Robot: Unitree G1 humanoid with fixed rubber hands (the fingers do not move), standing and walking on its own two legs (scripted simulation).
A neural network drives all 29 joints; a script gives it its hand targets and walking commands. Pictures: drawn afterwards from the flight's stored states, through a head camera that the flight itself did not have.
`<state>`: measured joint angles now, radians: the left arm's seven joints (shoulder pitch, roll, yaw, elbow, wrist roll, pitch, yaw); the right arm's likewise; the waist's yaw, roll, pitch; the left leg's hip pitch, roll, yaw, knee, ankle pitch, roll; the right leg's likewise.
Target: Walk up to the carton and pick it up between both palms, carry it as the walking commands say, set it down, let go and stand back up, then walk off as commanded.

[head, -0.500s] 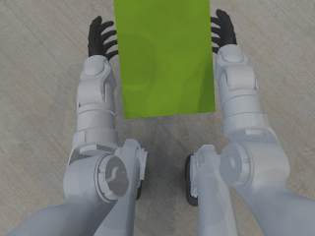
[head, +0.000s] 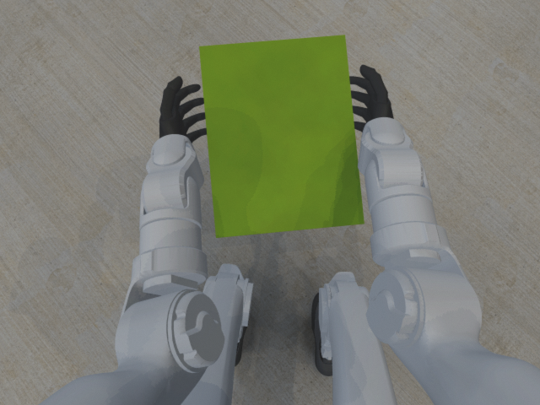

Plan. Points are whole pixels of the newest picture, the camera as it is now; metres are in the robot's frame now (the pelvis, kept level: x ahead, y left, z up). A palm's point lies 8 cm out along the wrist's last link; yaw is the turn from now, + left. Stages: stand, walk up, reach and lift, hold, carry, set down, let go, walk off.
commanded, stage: reach and lift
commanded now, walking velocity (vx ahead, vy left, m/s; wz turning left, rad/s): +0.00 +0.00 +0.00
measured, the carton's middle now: (277, 150) +0.48 +0.03 -0.13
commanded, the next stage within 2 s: none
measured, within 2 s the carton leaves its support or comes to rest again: neither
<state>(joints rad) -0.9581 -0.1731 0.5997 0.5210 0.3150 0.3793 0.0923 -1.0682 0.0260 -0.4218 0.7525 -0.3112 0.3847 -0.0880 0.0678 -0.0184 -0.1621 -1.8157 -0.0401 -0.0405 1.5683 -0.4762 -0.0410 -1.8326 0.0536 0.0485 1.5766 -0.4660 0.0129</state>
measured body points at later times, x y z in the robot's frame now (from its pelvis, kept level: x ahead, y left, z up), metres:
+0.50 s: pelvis +0.02 +0.00 +0.06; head +0.22 -0.01 +0.46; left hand +0.45 +0.17 +0.02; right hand +0.49 -0.11 +0.01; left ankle +0.10 +0.13 -0.51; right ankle +0.10 -0.12 -0.51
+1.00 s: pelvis +0.03 +0.00 +0.13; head +0.20 -0.01 +0.55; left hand +0.43 +0.16 +0.09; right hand +0.46 -0.11 +0.08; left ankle +0.10 +0.13 -0.51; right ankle +0.10 -0.12 -0.51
